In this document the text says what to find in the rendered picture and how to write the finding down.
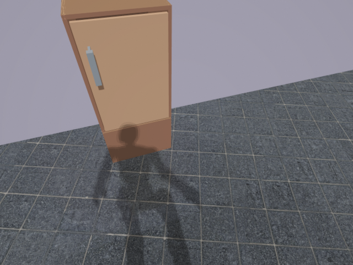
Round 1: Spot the cupboard door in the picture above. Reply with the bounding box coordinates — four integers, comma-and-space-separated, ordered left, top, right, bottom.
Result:
69, 12, 169, 131

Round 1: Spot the handle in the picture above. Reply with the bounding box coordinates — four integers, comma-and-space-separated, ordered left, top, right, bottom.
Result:
86, 46, 102, 86

